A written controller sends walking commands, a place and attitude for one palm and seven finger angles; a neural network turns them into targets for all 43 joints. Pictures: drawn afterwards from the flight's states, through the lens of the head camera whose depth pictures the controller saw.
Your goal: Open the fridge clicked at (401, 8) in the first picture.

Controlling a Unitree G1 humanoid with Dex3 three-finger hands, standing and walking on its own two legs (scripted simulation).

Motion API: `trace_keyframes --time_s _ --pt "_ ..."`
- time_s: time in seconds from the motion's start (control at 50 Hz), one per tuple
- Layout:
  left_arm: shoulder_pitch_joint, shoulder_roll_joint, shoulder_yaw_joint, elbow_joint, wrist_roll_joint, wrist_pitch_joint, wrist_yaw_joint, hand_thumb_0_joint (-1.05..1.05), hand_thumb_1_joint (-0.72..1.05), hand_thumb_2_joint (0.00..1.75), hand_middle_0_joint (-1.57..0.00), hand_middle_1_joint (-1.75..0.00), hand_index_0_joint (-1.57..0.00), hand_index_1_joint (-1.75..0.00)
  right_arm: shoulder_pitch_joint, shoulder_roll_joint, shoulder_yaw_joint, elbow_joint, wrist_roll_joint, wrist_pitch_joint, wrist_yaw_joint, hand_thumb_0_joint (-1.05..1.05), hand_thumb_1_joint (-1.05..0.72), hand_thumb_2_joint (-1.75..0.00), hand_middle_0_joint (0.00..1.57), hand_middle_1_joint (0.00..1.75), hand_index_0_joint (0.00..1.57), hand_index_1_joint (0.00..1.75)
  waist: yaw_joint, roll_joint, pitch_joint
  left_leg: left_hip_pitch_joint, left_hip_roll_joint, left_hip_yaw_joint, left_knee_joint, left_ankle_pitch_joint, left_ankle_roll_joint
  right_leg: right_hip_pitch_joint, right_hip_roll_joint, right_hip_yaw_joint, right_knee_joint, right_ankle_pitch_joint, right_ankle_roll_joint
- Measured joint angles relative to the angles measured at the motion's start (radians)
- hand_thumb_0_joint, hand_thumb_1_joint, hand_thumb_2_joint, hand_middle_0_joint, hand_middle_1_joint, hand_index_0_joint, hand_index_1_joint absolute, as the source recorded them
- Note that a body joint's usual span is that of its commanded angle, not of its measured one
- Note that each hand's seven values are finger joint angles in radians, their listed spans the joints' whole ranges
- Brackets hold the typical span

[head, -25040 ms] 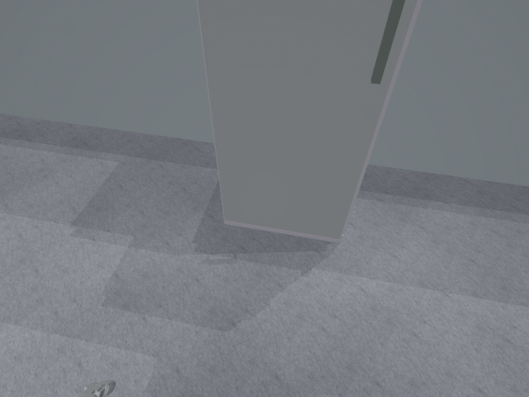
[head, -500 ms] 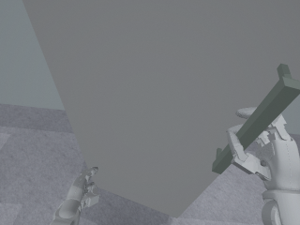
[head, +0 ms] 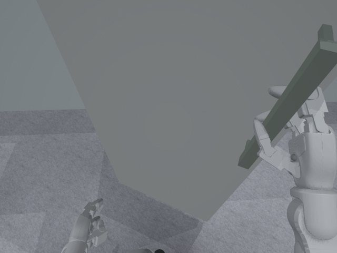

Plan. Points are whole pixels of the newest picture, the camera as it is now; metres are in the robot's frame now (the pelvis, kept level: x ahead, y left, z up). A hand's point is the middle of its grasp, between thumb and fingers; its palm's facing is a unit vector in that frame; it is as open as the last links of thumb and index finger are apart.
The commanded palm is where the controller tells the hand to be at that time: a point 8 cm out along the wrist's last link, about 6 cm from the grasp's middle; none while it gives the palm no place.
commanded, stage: walk backward, drawing the door open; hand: right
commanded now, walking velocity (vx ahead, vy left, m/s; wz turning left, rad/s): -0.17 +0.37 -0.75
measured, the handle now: (273, 115) +0.32 -0.12 +0.22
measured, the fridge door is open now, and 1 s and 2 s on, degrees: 27 55 79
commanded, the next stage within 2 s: stop walking and hold the door back in 1.54 s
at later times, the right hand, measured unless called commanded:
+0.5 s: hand (225, 195) +0.19 -0.04 +0.21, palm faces +0.38 +0.90 -0.19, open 7.4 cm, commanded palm +0.14 -0.07 +0.20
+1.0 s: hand out of the picture +0.11 +0.05 +0.20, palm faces +0.70 +0.69 -0.19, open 7.4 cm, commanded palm +0.05 +0.04 +0.20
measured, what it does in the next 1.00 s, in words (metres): steps to the left, turning right: right foot, then left foot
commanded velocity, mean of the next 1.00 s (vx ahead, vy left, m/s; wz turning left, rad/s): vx -0.15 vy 0.30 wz -0.65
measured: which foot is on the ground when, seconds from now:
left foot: down 0.00-0.02, up 0.04-0.32, down 0.34-0.66, up 0.68-0.98, down 1.00-1.00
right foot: up 0.00-0.00, down 0.02-0.36, up 0.38-0.64, down 0.66-1.00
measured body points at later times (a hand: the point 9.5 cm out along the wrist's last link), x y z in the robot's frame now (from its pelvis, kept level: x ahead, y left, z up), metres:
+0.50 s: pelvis -0.07 +0.18 +0.00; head +0.01 +0.17 +0.44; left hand +0.17 +0.35 -0.11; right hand +0.16 -0.08 +0.22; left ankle -0.04 +0.28 -0.73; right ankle -0.13 +0.05 -0.65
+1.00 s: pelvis -0.04 +0.36 -0.01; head +0.01 +0.31 +0.43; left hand +0.22 +0.40 -0.12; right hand +0.07 +0.02 +0.21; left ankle +0.08 +0.48 -0.74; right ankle -0.15 +0.15 -0.73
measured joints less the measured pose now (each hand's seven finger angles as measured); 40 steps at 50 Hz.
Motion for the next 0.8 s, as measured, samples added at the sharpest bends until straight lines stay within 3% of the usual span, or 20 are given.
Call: trace_keyframes --time_s 0.02,0.04,0.08,0.12,0.16,0.24,0.3,0.34,0.36,0.38,0.42,0.48,0.54,0.62,0.64,0.66,0.7,0.76,0.8 --pt "0.003 0.005 -0.001 -0.013 0.0 -0.015 -0.002 0.01 0.91 0.9 -0.2 -0.3 -0.2 -0.3 -0.014 -0.005 0.006 -0.007 -0.003 0.011 0.0 -0.14 -0.61 -0.67 0.43 1.41 0.14 1.14 0.0 -0.012 -0.005 -0.035 -0.001 0.01 0.049 -0.016 -0.021 0.043 -0.007 0.014 -0.105 0.048 0.0" --pt "-0.003 -0.002 0.005 -0.013 0.005 -0.031 -0.003 0.01 0.91 0.9 -0.2 -0.3 -0.2 -0.3 -0.034 -0.014 0.007 -0.002 0.0 0.014 -0.002 -0.15 -0.61 -0.67 0.43 1.41 0.14 1.11 0.004 -0.009 -0.002 -0.09 0.005 -0.016 0.16 -0.089 -0.072 0.051 0.001 0.023 -0.141 0.014 0.01" --pt "-0.012 -0.024 0.012 0.005 0.017 -0.045 -0.011 0.01 0.91 0.9 -0.2 -0.3 -0.2 -0.3 -0.079 -0.021 0.013 0.055 0.009 -0.015 0.008 -0.15 -0.61 -0.67 0.43 1.41 0.13 1.09 0.015 -0.007 0.034 -0.18 -0.012 -0.126 0.467 -0.22 -0.134 0.046 0.013 0.062 -0.138 0.041 0.009" --pt "-0.01 -0.038 0.006 0.027 0.02 -0.049 -0.021 0.01 0.91 0.9 -0.2 -0.3 -0.2 -0.3 -0.109 -0.019 0.023 0.089 0.022 -0.017 0.035 -0.14 -0.61 -0.67 0.43 1.41 0.14 1.1 0.025 -0.038 0.054 -0.234 -0.038 -0.181 0.674 -0.278 -0.158 0.042 -0.009 0.133 -0.172 0.105 0.019" --pt "-0.017 -0.048 -0.003 0.055 0.013 -0.062 -0.035 0.01 0.91 0.9 -0.2 -0.3 -0.2 -0.3 -0.138 -0.016 0.032 0.105 0.031 -0.02 0.056 -0.13 -0.61 -0.68 0.44 1.41 0.14 1.12 0.004 -0.055 0.071 -0.264 -0.036 -0.221 0.743 -0.246 -0.173 0.036 -0.043 0.18 -0.218 0.153 0.039" --pt "-0.036 -0.062 -0.009 0.075 -0.008 -0.071 -0.055 0.01 0.91 0.9 -0.21 -0.3 -0.2 -0.3 -0.194 -0.006 0.028 0.099 0.031 -0.015 0.068 -0.13 -0.59 -0.73 0.45 1.41 0.15 1.16 -0.051 -0.044 0.108 -0.18 0.011 -0.289 0.552 -0.202 -0.194 0.016 -0.094 0.23 -0.247 0.195 0.091" --pt "-0.048 -0.068 -0.004 0.077 -0.022 -0.078 -0.058 0.01 0.9 0.9 -0.21 -0.3 -0.21 -0.3 -0.223 -0.015 -0.007 0.107 0.048 -0.013 0.055 -0.13 -0.58 -0.75 0.48 1.41 0.15 1.18 -0.068 -0.038 0.111 -0.042 0.025 -0.303 0.316 -0.239 -0.204 -0.024 -0.113 0.276 -0.219 0.197 0.127" --pt "-0.055 -0.065 -0.003 0.074 -0.029 -0.085 -0.061 0.01 0.9 0.9 -0.21 -0.3 -0.21 -0.3 -0.246 -0.025 -0.041 0.123 0.066 -0.011 0.037 -0.14 -0.58 -0.77 0.5 1.41 0.15 1.21 -0.074 -0.033 0.101 0.073 0.029 -0.284 0.113 -0.163 -0.208 -0.067 -0.112 0.311 -0.173 0.185 0.141" --pt "-0.074 -0.048 -0.001 0.078 -0.034 -0.085 -0.062 0.01 0.9 0.9 -0.21 -0.3 -0.21 -0.3 -0.254 -0.011 -0.061 0.136 0.07 -0.019 0.027 -0.14 -0.58 -0.78 0.51 1.41 0.14 1.22 -0.069 -0.061 0.115 0.096 0.008 -0.258 0.076 -0.121 -0.193 -0.088 -0.124 0.338 -0.131 0.166 0.114" --pt "-0.096 -0.028 0.003 0.087 -0.04 -0.079 -0.061 0.01 0.9 0.9 -0.21 -0.3 -0.21 -0.3 -0.253 0.004 -0.077 0.147 0.073 -0.026 0.017 -0.14 -0.58 -0.78 0.52 1.41 0.14 1.23 -0.052 -0.089 0.133 0.102 -0.006 -0.231 0.082 -0.114 -0.177 -0.117 -0.12 0.347 -0.047 0.069 0.083" --pt "-0.12 -0.001 0.017 0.103 -0.043 -0.067 -0.049 0.01 0.91 0.9 -0.21 -0.3 -0.2 -0.3 -0.239 0.013 -0.088 0.159 0.082 -0.03 0.009 -0.13 -0.59 -0.79 0.52 1.41 0.13 1.25 -0.032 -0.084 0.137 0.091 0.014 -0.202 0.106 -0.128 -0.153 -0.19 -0.051 0.289 0.218 -0.124 0.045" --pt "-0.124 0.021 0.033 0.094 -0.031 -0.049 -0.025 0.01 0.91 0.9 -0.2 -0.3 -0.2 -0.3 -0.202 0.022 -0.087 0.148 0.086 -0.029 0.008 -0.11 -0.59 -0.8 0.5 1.41 0.14 1.27 -0.023 -0.033 0.125 0.087 0.055 -0.182 0.095 -0.122 -0.13 -0.218 0.021 0.151 0.469 -0.184 0.038" --pt "-0.106 0.035 0.039 0.065 -0.017 -0.029 -0.008 0.01 0.91 0.9 -0.2 -0.3 -0.2 -0.3 -0.181 0.028 -0.062 0.138 0.082 -0.041 0.017 -0.1 -0.59 -0.8 0.49 1.41 0.15 1.29 -0.004 0.0 0.101 0.085 0.076 -0.127 0.065 -0.104 -0.112 -0.157 0.03 0.035 0.392 -0.193 0.036" --pt "-0.085 0.045 0.044 0.03 -0.007 -0.023 0.005 0.01 0.91 0.9 -0.2 -0.3 -0.2 -0.3 -0.196 0.025 0.0 0.106 0.048 -0.029 0.022 -0.11 -0.58 -0.78 0.48 1.41 0.16 1.25 0.001 0.016 0.067 0.041 0.076 -0.04 0.078 -0.105 -0.091 -0.027 0.015 -0.037 0.062 -0.101 0.029" --pt "-0.082 0.048 0.044 0.017 -0.007 -0.026 0.006 0.01 0.91 0.9 -0.2 -0.3 -0.2 -0.3 -0.205 0.023 0.012 0.093 0.038 -0.018 0.02 -0.12 -0.58 -0.76 0.48 1.41 0.16 1.23 -0.004 0.014 0.059 0.013 0.072 -0.026 0.114 -0.116 -0.086 0.02 0.011 -0.045 -0.053 -0.013 0.024" --pt "-0.084 0.047 0.047 0.007 -0.006 -0.031 0.005 0.01 0.91 0.9 -0.2 -0.3 -0.2 -0.3 -0.218 0.017 0.018 0.084 0.033 -0.008 0.018 -0.13 -0.58 -0.75 0.48 1.41 0.15 1.2 -0.008 0.014 0.057 -0.029 0.072 -0.03 0.186 -0.132 -0.093 0.05 0.009 -0.041 -0.125 0.059 -0.013" --pt "-0.102 0.018 0.055 0.016 0.0 -0.035 -0.004 0.01 0.91 0.9 -0.2 -0.3 -0.2 -0.3 -0.246 0.005 0.021 0.112 0.03 -0.032 0.02 -0.13 -0.6 -0.73 0.48 1.41 0.14 1.17 -0.018 0.038 0.1 -0.102 0.056 -0.115 0.396 -0.26 -0.129 0.06 0.017 -0.025 -0.117 0.049 -0.039" --pt "-0.101 -0.02 0.028 0.039 0.001 -0.045 -0.03 0.01 0.91 0.9 -0.2 -0.3 -0.2 -0.3 -0.249 -0.005 0.018 0.14 0.038 -0.045 0.044 -0.12 -0.6 -0.72 0.48 1.41 0.14 1.18 -0.009 0.018 0.127 -0.195 0.004 -0.183 0.617 -0.285 -0.158 0.075 -0.025 0.058 -0.161 0.072 -0.005" --pt "-0.093 -0.04 0.014 0.055 -0.003 -0.055 -0.042 0.01 0.91 0.9 -0.2 -0.3 -0.2 -0.3 -0.256 -0.009 0.023 0.15 0.043 -0.043 0.057 -0.11 -0.59 -0.73 0.48 1.41 0.15 1.2 -0.02 -0.003 0.135 -0.235 0.001 -0.207 0.637 -0.231 -0.173 0.073 -0.064 0.112 -0.201 0.113 0.024"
